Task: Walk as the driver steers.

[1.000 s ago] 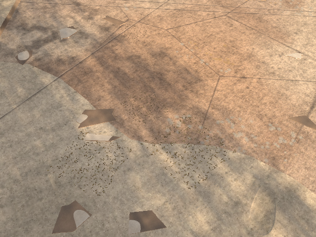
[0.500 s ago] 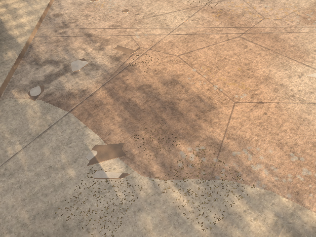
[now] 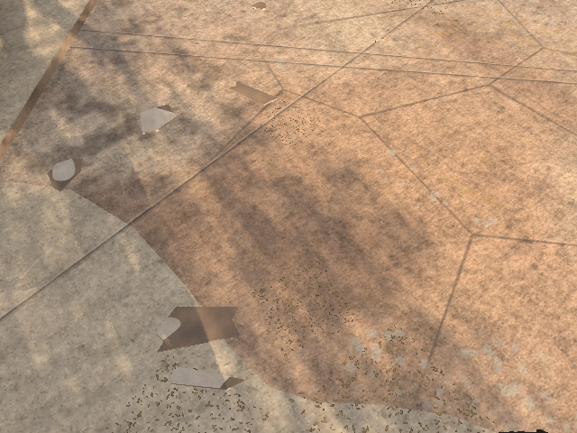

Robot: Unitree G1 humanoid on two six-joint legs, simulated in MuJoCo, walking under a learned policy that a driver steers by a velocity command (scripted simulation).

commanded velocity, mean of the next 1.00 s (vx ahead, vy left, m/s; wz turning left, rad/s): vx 0.50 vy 0.00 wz -0.01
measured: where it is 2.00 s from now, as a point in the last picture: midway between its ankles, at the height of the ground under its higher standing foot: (343, 207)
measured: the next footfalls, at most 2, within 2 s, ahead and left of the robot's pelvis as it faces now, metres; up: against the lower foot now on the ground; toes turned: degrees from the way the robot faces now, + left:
right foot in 0.52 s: +0.46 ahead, -0.09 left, +0.00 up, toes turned -4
left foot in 1.06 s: +0.75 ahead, +0.10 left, +0.00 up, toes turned +1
